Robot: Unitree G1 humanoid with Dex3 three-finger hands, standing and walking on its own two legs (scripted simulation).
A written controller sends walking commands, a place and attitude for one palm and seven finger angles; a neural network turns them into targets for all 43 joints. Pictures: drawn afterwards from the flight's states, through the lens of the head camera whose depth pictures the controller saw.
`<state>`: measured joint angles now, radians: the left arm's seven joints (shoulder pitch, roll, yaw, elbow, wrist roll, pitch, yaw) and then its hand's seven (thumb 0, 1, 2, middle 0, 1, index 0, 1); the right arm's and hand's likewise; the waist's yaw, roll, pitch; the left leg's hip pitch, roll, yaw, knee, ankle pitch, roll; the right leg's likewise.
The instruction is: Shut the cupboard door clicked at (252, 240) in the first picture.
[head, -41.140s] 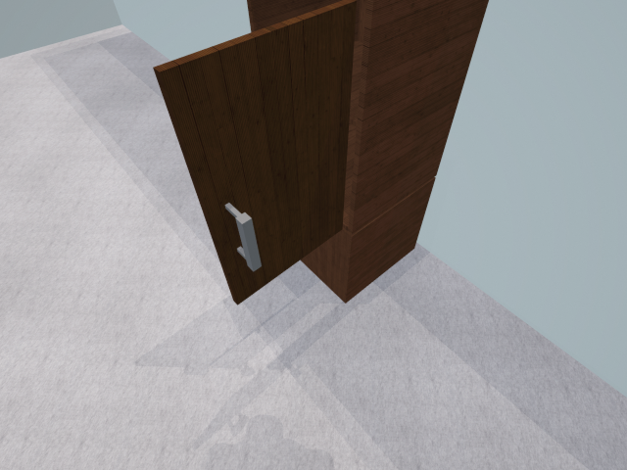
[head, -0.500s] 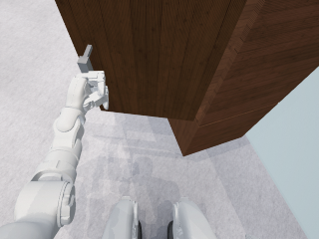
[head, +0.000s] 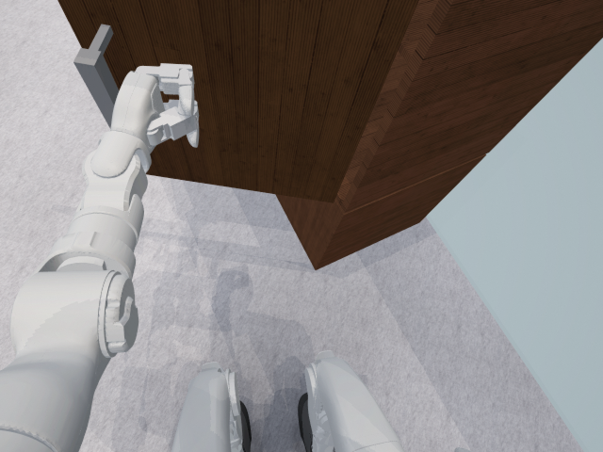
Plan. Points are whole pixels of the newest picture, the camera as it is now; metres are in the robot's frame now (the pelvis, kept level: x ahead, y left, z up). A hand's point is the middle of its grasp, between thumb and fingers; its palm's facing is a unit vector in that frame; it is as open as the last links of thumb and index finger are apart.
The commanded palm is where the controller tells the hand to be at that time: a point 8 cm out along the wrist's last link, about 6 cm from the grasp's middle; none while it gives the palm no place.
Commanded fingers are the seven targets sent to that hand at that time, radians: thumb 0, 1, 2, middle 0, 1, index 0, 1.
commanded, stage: push the door shut along its arc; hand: left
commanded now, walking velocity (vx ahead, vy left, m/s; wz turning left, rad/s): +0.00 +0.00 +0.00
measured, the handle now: (117, 93) +0.57 +0.18 +0.06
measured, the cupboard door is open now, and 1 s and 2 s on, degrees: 57 41 41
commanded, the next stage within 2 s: pull the fist back off the door in 0.70 s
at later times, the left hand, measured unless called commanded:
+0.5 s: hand (200, 96) +0.56 +0.07 +0.06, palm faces -0.38 -0.93 -0.04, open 3.0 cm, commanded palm +0.59 +0.08 +0.06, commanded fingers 0.00 0.90 0.90 -1.30 -1.50 -1.30 -1.50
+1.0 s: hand (223, 71) +0.60 +0.04 +0.06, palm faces +0.06 -1.00 +0.04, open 3.1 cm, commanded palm +0.58 +0.05 +0.06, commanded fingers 0.00 0.90 0.90 -1.30 -1.50 -1.30 -1.50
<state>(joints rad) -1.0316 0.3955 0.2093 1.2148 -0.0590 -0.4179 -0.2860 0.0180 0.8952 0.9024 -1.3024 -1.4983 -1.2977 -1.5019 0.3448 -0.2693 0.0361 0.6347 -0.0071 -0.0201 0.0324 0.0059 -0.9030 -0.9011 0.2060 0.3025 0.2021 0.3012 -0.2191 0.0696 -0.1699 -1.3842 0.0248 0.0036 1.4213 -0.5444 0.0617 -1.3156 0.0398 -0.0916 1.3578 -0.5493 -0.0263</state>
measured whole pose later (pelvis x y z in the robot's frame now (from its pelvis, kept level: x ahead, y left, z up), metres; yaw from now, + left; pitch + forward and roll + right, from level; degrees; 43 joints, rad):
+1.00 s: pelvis +0.00 -0.01 -0.02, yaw -1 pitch +35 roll -6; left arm -1.32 0.36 0.31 1.29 0.07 -0.31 0.18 0.02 0.87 0.95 -1.30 -1.50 -1.31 -1.50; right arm 0.43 -0.22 0.05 0.67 -0.12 -0.10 0.10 0.00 -0.90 -0.90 0.21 0.30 0.20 0.30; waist -0.28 0.08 -0.17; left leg -1.55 0.04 -0.02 1.49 -0.55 0.04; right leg -1.48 0.05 -0.12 1.42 -0.55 -0.04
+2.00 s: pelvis +0.03 -0.03 +0.05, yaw +1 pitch +23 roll +0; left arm -0.62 0.12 0.13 0.83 -0.03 -0.49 0.14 0.02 0.89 0.90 -1.30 -1.50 -1.30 -1.50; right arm 0.30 -0.22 -0.02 0.61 -0.02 0.08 0.07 0.01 -0.91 -0.90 0.20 0.30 0.20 0.30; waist -0.10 0.06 -0.16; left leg -1.09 0.02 0.04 1.21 -0.52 0.02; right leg -1.07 0.05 -0.04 1.21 -0.55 -0.06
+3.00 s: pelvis +0.07 +0.00 +0.15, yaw +3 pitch -3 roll -1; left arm 0.46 0.37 0.32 -0.38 -0.08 -0.02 0.11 0.02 0.89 0.90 -0.44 -0.56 -0.44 -0.56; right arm 0.20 -0.22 0.05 0.60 0.02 -0.03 -0.06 0.01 -0.90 -0.90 0.21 0.30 0.20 0.30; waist 0.07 0.09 -0.01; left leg -0.12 -0.04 0.02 0.44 -0.26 0.05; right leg -0.07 0.01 -0.04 0.40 -0.27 -0.01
